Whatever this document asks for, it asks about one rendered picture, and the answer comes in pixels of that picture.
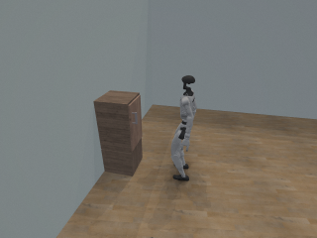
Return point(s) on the handle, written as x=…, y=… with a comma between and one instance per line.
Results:
x=136, y=118

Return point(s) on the robot torso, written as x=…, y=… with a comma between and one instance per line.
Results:
x=183, y=114

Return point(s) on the cupboard door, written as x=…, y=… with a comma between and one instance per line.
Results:
x=136, y=131

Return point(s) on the robot left upper arm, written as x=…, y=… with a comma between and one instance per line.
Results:
x=186, y=104

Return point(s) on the robot left forearm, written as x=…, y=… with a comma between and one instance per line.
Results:
x=189, y=125

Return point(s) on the left robot hand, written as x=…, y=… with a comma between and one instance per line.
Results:
x=185, y=142

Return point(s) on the left robot foot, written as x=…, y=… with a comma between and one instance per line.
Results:
x=180, y=177

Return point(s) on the robot right upper arm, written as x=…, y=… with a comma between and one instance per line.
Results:
x=194, y=104

